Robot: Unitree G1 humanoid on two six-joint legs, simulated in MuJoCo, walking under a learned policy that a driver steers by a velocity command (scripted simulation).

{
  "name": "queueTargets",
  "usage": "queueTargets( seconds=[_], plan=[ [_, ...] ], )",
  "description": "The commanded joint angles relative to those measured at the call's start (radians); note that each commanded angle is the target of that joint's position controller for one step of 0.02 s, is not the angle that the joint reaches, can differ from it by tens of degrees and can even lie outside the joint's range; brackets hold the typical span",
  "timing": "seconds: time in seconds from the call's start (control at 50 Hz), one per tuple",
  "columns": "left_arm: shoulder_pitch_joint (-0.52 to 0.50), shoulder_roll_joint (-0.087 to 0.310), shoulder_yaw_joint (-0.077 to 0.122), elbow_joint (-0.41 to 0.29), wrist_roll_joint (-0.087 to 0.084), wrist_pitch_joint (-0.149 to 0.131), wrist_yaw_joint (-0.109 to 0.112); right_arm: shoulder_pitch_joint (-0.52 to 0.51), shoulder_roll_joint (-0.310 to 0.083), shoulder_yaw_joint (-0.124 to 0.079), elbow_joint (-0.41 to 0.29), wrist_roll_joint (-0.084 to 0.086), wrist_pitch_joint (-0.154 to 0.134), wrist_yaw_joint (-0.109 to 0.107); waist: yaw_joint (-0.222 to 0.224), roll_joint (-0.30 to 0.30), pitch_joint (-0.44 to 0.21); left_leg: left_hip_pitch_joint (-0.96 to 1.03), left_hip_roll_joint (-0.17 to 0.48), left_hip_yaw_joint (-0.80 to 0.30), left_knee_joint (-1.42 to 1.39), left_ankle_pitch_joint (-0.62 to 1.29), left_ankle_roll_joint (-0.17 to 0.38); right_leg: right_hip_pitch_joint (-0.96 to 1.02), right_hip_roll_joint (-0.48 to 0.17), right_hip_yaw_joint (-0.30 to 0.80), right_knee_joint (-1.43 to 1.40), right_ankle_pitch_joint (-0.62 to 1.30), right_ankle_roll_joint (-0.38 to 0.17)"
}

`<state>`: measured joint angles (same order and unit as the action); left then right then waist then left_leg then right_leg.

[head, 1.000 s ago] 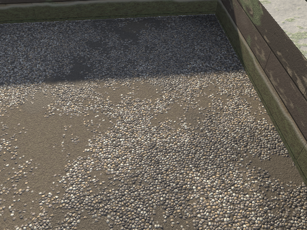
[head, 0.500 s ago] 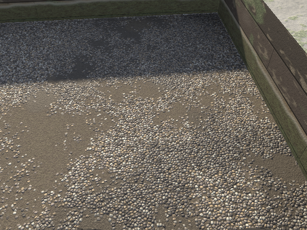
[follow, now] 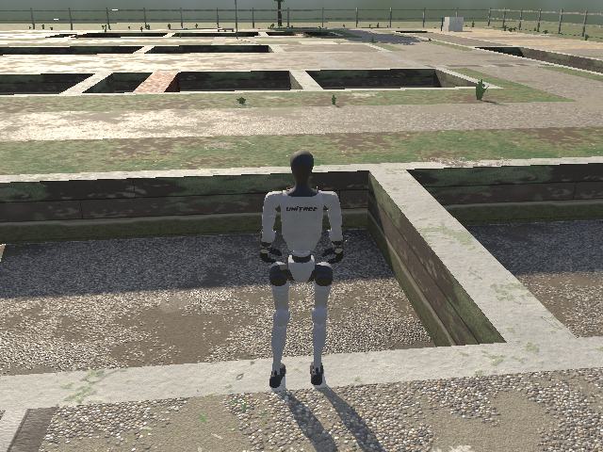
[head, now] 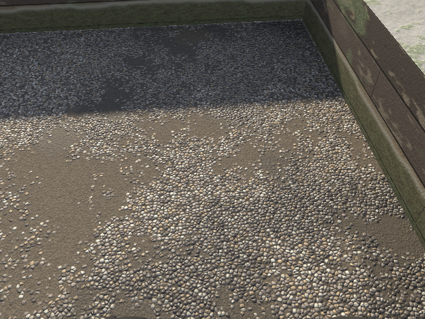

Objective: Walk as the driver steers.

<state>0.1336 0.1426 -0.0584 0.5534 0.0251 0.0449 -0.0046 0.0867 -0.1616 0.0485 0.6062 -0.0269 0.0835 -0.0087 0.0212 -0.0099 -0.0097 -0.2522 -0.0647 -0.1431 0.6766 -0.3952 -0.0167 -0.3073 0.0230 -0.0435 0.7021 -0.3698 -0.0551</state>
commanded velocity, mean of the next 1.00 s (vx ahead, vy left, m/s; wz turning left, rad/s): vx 0.50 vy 0.00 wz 0.00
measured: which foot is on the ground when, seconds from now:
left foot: down 0.00-1.00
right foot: down 0.00-1.00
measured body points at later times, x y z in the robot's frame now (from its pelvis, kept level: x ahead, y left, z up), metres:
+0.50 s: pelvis +0.00 +0.00 +0.00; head -0.01 +0.00 +0.45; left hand +0.19 +0.19 -0.07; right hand +0.21 -0.20 -0.08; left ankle -0.02 +0.14 -0.72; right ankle +0.01 -0.08 -0.72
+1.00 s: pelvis +0.00 +0.00 +0.00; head -0.01 +0.00 +0.45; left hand +0.19 +0.19 -0.07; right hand +0.21 -0.20 -0.08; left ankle -0.02 +0.14 -0.72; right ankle +0.01 -0.08 -0.72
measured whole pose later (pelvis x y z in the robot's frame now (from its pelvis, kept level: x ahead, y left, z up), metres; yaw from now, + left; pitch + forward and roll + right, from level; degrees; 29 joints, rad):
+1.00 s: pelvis +0.00 +0.00 +0.00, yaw +0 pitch -1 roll +1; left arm 0.14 0.14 -0.06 0.55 0.02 0.04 -0.01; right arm 0.09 -0.16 0.05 0.60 -0.03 0.09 -0.01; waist 0.02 -0.01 -0.02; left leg -0.26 -0.06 -0.14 0.69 -0.40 -0.02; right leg -0.31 0.02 -0.06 0.71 -0.38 -0.06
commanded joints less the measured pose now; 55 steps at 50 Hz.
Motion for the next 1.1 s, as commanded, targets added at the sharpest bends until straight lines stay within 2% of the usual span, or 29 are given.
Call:
queueTargets(
  seconds=[0.02,0.06,0.1,0.12,0.16,0.18,0.22,0.26,0.3,0.34,0.38,0.42,0.46,0.5,0.54,0.58,0.62,0.66,0.68,0.72,0.74,0.78,0.8,0.84,0.88,0.92,0.96,1.0,1.1],
  plan=[
    [-0.131,0.061,0.016,-0.113,-0.004,-0.016,-0.003,-0.137,-0.067,-0.016,-0.117,0.002,-0.014,-0.001,0.002,-0.009,-0.012,-0.035,0.029,-0.007,-0.073,0.295,0.026,-0.004,-0.079,0.066,-0.123,0.268,-0.008],
    [-0.037,0.062,0.018,-0.083,-0.001,-0.017,0.005,-0.063,-0.065,-0.022,-0.081,0.001,-0.017,-0.003,-0.003,0.000,-0.130,0.039,0.018,0.002,-0.071,0.126,0.027,0.039,-0.085,0.092,-0.162,0.104,-0.011],
    [-0.080,0.069,0.018,-0.096,-0.009,-0.012,0.011,-0.085,-0.052,-0.015,-0.087,0.000,-0.020,-0.001,-0.011,-0.021,-0.048,0.008,0.012,0.006,-0.079,0.106,0.024,-0.006,-0.092,0.115,-0.197,0.050,-0.015],
    [-0.134,0.061,0.015,-0.117,-0.005,-0.014,-0.003,-0.136,-0.069,-0.016,-0.116,0.001,-0.014,0.001,0.001,-0.012,-0.002,-0.036,0.027,-0.005,-0.070,0.292,0.024,-0.014,-0.080,0.069,-0.130,0.258,-0.010],
    [-0.086,0.054,0.016,-0.101,0.011,-0.020,-0.010,-0.110,-0.079,-0.022,-0.108,-0.003,-0.011,0.000,0.011,0.002,-0.080,-0.014,0.036,-0.014,-0.062,0.329,0.029,0.031,-0.075,0.051,-0.097,0.307,-0.007],
    [-0.025,0.060,0.018,-0.079,0.001,-0.021,0.005,-0.054,-0.065,-0.022,-0.079,0.000,-0.020,-0.004,-0.002,0.005,-0.155,0.046,0.021,-0.001,-0.073,0.132,0.027,0.053,-0.083,0.086,-0.155,0.108,-0.010],
    [-0.130,0.060,0.015,-0.114,-0.003,-0.017,-0.003,-0.138,-0.066,-0.015,-0.119,0.002,-0.014,-0.001,0.002,-0.009,-0.012,-0.038,0.029,-0.007,-0.071,0.292,0.025,-0.006,-0.080,0.064,-0.122,0.265,-0.008],
    [-0.036,0.060,0.017,-0.083,-0.001,-0.018,0.005,-0.063,-0.063,-0.021,-0.082,0.001,-0.017,-0.003,-0.003,0.000,-0.131,0.036,0.018,0.002,-0.069,0.123,0.026,0.038,-0.086,0.089,-0.161,0.101,-0.011],
    [-0.129,0.058,0.014,-0.115,-0.003,-0.016,-0.004,-0.134,-0.065,-0.015,-0.118,0.001,-0.013,0.001,0.001,-0.014,-0.012,-0.039,0.028,-0.005,-0.068,0.289,0.023,-0.011,-0.081,0.064,-0.124,0.260,-0.010],
    [-0.034,0.060,0.017,-0.084,0.000,-0.018,0.005,-0.061,-0.064,-0.022,-0.081,0.000,-0.018,-0.003,-0.003,0.001,-0.134,0.036,0.018,0.002,-0.068,0.122,0.026,0.039,-0.087,0.089,-0.161,0.099,-0.012],
    [-0.129,0.059,0.014,-0.116,-0.003,-0.017,-0.004,-0.135,-0.065,-0.015,-0.118,0.001,-0.013,0.000,0.001,-0.012,-0.011,-0.040,0.028,-0.006,-0.068,0.290,0.024,-0.011,-0.081,0.063,-0.124,0.258,-0.010],
    [-0.033,0.060,0.017,-0.084,0.000,-0.019,0.005,-0.062,-0.064,-0.021,-0.082,0.001,-0.018,-0.003,-0.002,0.002,-0.134,0.035,0.018,0.002,-0.068,0.122,0.026,0.039,-0.087,0.087,-0.160,0.098,-0.011],
    [-0.128,0.058,0.014,-0.116,-0.003,-0.017,-0.004,-0.134,-0.065,-0.015,-0.118,0.001,-0.014,0.000,0.001,-0.012,-0.011,-0.042,0.028,-0.006,-0.068,0.290,0.024,-0.011,-0.081,0.062,-0.123,0.257,-0.009],
    [-0.032,0.060,0.017,-0.084,0.000,-0.019,0.005,-0.061,-0.063,-0.021,-0.082,0.001,-0.018,-0.003,-0.002,0.002,-0.134,0.034,0.018,0.003,-0.067,0.122,0.026,0.039,-0.087,0.086,-0.159,0.098,-0.011],
    [-0.127,0.058,0.014,-0.116,-0.003,-0.017,-0.004,-0.134,-0.065,-0.015,-0.118,0.000,-0.014,0.000,0.001,-0.012,-0.011,-0.043,0.028,-0.005,-0.067,0.289,0.023,-0.011,-0.081,0.061,-0.122,0.258,-0.010],
    [-0.031,0.060,0.017,-0.084,0.000,-0.019,0.005,-0.060,-0.063,-0.021,-0.082,0.001,-0.018,-0.003,-0.002,0.002,-0.135,0.033,0.018,0.003,-0.066,0.122,0.026,0.039,-0.087,0.085,-0.158,0.099,-0.012],
    [-0.127,0.058,0.014,-0.116,-0.003,-0.017,-0.004,-0.133,-0.064,-0.015,-0.118,0.000,-0.013,0.000,0.001,-0.012,-0.012,-0.043,0.028,-0.005,-0.066,0.290,0.023,-0.011,-0.081,0.060,-0.121,0.259,-0.010],
    [-0.084,0.052,0.015,-0.102,0.011,-0.021,-0.011,-0.112,-0.076,-0.022,-0.110,-0.003,-0.010,0.000,0.011,0.002,-0.082,-0.021,0.033,-0.009,-0.054,0.316,0.027,0.029,-0.079,0.045,-0.094,0.306,-0.007],
    [-0.025,0.058,0.016,-0.081,0.000,-0.021,0.004,-0.055,-0.060,-0.021,-0.082,0.001,-0.018,-0.004,-0.002,0.000,-0.152,0.037,0.018,0.004,-0.065,0.120,0.024,0.046,-0.088,0.082,-0.154,0.104,-0.011],
    [-0.078,0.068,0.017,-0.097,-0.011,-0.014,0.011,-0.088,-0.049,-0.015,-0.090,0.001,-0.021,-0.001,-0.011,-0.019,-0.049,0.001,0.011,0.010,-0.071,0.097,0.022,-0.008,-0.097,0.108,-0.195,0.045,-0.016],
    [-0.134,0.059,0.013,-0.119,-0.006,-0.015,-0.004,-0.139,-0.065,-0.015,-0.119,0.002,-0.013,0.001,0.000,-0.013,0.001,-0.046,0.025,0.000,-0.062,0.281,0.022,-0.021,-0.085,0.062,-0.128,0.252,-0.011],
    [-0.083,0.051,0.014,-0.103,0.011,-0.020,-0.011,-0.109,-0.075,-0.021,-0.109,-0.004,-0.009,0.001,0.011,-0.001,-0.079,-0.023,0.034,-0.010,-0.054,0.318,0.026,0.025,-0.079,0.044,-0.094,0.302,-0.008],
    [-0.021,0.057,0.016,-0.081,0.001,-0.022,0.004,-0.052,-0.061,-0.021,-0.080,0.000,-0.018,-0.004,-0.002,0.001,-0.157,0.039,0.019,0.003,-0.065,0.123,0.024,0.049,-0.087,0.079,-0.153,0.103,-0.011],
    [-0.128,0.058,0.014,-0.115,-0.003,-0.018,-0.004,-0.137,-0.063,-0.015,-0.119,0.001,-0.013,0.000,0.001,-0.010,-0.011,-0.045,0.027,-0.002,-0.064,0.284,0.023,-0.011,-0.084,0.057,-0.120,0.258,-0.009],
    [-0.031,0.058,0.016,-0.085,-0.001,-0.019,0.004,-0.062,-0.061,-0.021,-0.083,0.001,-0.017,-0.003,-0.003,0.000,-0.133,0.030,0.017,0.006,-0.062,0.117,0.024,0.035,-0.090,0.082,-0.159,0.096,-0.012],
    [-0.126,0.056,0.013,-0.117,-0.003,-0.017,-0.005,-0.133,-0.063,-0.015,-0.118,0.000,-0.012,0.001,0.001,-0.014,-0.011,-0.046,0.027,-0.002,-0.062,0.284,0.022,-0.015,-0.084,0.057,-0.121,0.254,-0.010],
    [-0.028,0.059,0.016,-0.085,-0.001,-0.020,0.004,-0.060,-0.062,-0.021,-0.082,0.001,-0.018,-0.003,-0.002,0.001,-0.136,0.031,0.017,0.005,-0.062,0.117,0.024,0.037,-0.090,0.081,-0.158,0.096,-0.012],
    [-0.111,0.055,0.010,-0.111,-0.001,-0.019,-0.004,-0.118,-0.062,-0.014,-0.111,-0.002,-0.012,0.001,-0.002,-0.007,-0.005,-0.045,0.031,-0.013,-0.081,0.262,0.024,-0.013,-0.087,0.063,-0.133,0.242,-0.013],
    [-0.049,0.023,-0.006,-0.072,0.016,-0.028,-0.013,-0.103,-0.045,-0.007,-0.088,-0.006,-0.003,0.002,0.007,0.021,-0.061,0.004,0.062,-0.063,-0.189,0.243,0.019,0.053,-0.106,0.075,-0.210,0.242,-0.001]
  ],
)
